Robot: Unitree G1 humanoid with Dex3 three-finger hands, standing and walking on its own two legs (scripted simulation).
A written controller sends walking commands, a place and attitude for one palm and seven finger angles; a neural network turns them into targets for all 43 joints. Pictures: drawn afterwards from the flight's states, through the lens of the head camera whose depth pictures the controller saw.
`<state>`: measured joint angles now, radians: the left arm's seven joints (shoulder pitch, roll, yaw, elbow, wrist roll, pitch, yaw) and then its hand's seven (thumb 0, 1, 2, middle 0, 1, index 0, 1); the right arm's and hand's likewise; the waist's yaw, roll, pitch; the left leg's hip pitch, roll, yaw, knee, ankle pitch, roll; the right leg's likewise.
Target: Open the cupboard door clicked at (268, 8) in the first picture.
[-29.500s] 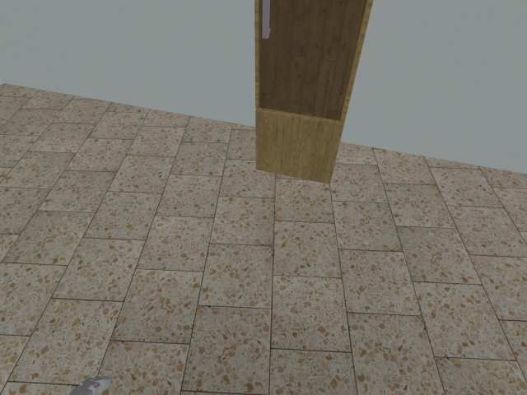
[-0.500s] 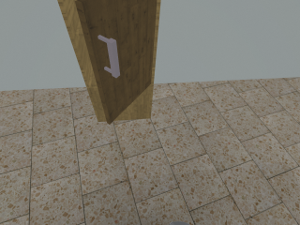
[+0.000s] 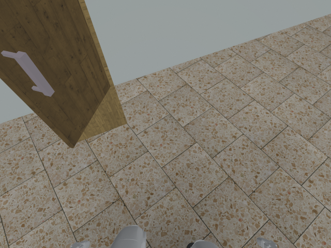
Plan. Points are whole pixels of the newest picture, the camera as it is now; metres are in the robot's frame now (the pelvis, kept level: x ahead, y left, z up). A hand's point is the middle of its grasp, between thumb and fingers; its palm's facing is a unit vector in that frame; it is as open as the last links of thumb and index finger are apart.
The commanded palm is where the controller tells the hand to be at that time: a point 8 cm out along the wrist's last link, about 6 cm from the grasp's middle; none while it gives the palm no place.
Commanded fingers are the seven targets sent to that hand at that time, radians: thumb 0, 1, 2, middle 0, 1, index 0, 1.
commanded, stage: walk to a spot facing it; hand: left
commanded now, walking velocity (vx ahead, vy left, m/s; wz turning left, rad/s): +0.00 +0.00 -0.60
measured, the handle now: (29, 74) +0.52 +0.41 +0.07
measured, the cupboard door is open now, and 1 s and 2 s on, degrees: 49 49 49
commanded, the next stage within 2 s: turn to face it in 1.90 s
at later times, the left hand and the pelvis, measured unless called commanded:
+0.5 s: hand (115, 215) +0.20 +0.17 -0.16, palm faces -0.29 -0.92 -0.27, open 7.4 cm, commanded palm none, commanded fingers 0.00 0.90 0.90 -0.20 -0.30 -0.20 -0.30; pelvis +0.03 -0.01 -0.01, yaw -17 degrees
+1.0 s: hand (143, 172) +0.33 +0.10 -0.17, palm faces -0.54 -0.83 -0.17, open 7.4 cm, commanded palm none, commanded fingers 0.00 0.90 0.90 -0.20 -0.30 -0.20 -0.30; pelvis +0.17 -0.04 +0.01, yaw -35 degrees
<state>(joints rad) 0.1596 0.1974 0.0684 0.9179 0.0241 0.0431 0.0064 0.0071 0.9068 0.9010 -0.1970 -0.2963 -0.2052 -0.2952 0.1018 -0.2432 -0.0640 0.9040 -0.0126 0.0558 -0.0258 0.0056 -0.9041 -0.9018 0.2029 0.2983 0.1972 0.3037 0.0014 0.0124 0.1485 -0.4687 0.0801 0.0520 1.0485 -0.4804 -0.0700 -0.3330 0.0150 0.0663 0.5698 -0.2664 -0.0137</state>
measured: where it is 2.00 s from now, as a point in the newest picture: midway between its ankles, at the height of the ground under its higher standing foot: (241, 190)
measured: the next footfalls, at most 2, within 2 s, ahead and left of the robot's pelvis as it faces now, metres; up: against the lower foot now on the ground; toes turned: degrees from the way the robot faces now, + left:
left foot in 0.16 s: +0.05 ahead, +0.15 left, +0.00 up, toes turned -4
right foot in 0.48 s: +0.03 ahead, -0.13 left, +0.00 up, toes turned -20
